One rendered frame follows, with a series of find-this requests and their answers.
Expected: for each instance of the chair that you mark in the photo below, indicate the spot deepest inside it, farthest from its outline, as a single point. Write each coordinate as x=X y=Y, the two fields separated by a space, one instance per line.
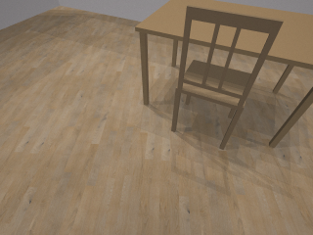
x=216 y=84

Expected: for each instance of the table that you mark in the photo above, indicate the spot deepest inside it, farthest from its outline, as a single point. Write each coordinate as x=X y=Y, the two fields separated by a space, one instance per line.
x=292 y=46

